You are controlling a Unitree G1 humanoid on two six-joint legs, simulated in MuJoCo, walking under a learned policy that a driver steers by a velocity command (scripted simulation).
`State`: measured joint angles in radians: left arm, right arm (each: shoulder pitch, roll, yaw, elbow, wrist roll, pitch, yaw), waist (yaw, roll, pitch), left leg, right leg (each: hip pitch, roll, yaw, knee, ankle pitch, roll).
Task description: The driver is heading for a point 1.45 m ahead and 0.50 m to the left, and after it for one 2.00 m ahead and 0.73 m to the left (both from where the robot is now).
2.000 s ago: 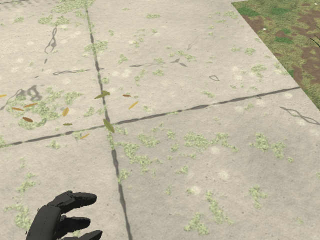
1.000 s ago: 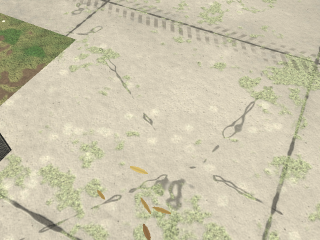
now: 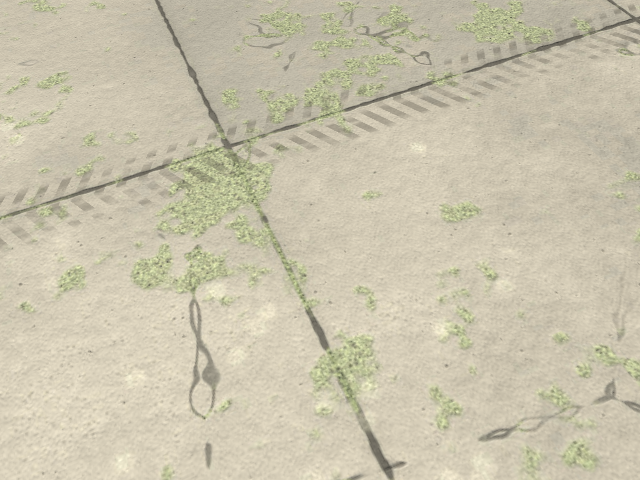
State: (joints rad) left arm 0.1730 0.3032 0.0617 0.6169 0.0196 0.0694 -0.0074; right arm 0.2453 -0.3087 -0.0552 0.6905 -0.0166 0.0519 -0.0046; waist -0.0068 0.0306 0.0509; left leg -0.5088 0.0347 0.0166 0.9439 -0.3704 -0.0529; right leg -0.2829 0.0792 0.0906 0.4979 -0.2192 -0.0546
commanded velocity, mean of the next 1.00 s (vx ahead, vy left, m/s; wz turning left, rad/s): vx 0.00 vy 0.00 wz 0.53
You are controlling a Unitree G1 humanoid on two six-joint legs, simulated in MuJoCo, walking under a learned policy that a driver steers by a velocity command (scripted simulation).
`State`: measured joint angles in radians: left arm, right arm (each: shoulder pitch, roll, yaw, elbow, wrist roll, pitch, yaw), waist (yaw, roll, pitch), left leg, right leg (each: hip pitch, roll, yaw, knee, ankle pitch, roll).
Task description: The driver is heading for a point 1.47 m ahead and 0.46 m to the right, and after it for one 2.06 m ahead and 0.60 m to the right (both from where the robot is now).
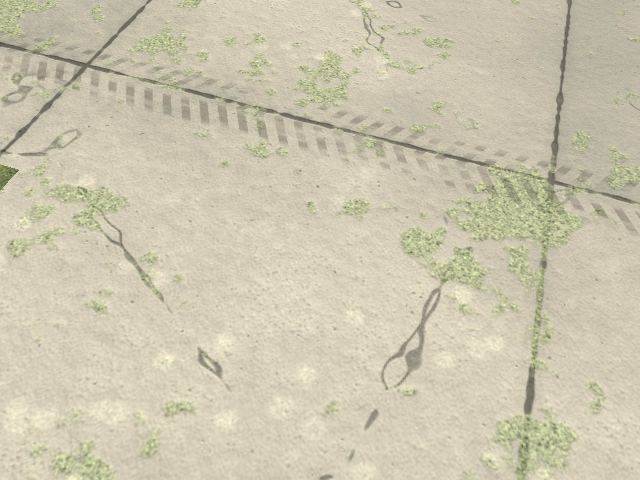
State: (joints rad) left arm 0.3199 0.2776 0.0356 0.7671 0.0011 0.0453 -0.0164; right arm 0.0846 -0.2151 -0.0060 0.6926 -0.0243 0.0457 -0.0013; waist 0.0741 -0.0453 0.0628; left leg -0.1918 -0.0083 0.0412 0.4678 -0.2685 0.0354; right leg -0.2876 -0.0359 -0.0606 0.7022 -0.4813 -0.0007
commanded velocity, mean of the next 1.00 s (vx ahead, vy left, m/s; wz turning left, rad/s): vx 0.09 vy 0.00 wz -0.44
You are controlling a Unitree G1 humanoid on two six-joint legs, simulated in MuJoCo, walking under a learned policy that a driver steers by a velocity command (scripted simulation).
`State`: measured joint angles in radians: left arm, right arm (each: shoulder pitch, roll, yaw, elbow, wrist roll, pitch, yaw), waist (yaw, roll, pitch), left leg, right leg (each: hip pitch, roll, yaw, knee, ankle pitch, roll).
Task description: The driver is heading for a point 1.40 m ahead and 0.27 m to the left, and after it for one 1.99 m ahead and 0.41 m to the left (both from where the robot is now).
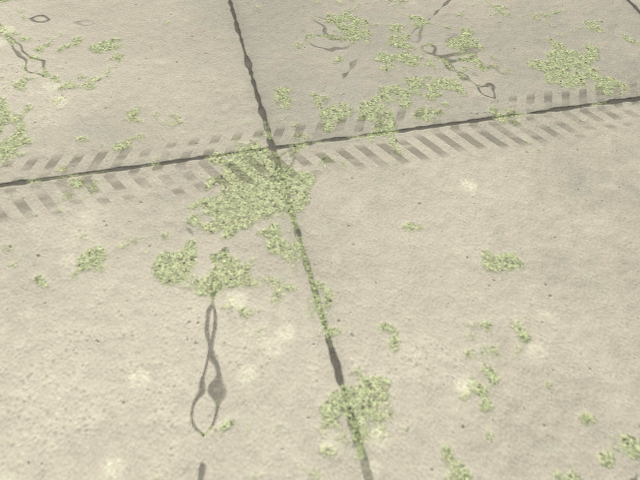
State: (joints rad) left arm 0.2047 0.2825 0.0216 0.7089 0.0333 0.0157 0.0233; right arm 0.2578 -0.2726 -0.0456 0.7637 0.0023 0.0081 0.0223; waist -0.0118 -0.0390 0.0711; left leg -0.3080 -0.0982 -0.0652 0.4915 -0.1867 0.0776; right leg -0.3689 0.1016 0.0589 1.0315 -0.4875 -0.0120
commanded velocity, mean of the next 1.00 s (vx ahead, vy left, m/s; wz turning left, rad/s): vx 0.27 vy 0.00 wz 0.35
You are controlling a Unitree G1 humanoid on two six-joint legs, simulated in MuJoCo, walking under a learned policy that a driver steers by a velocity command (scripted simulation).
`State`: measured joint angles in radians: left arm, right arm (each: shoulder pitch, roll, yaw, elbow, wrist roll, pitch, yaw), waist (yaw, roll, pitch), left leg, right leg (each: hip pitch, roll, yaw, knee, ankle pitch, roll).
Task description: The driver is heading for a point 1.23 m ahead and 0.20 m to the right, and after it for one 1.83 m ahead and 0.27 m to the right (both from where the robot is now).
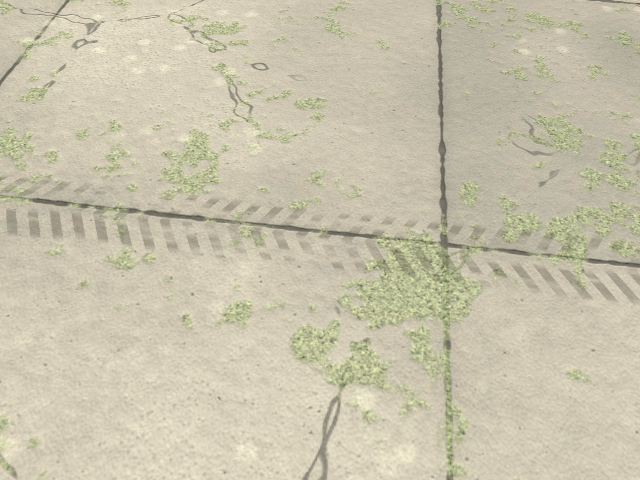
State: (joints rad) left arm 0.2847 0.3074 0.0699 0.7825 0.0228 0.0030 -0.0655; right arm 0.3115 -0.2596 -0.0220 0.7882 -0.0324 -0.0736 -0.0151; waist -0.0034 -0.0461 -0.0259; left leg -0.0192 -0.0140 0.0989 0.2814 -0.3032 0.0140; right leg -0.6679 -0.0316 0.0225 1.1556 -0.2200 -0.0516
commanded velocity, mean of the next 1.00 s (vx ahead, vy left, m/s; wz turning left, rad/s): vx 0.96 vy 0.00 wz -0.13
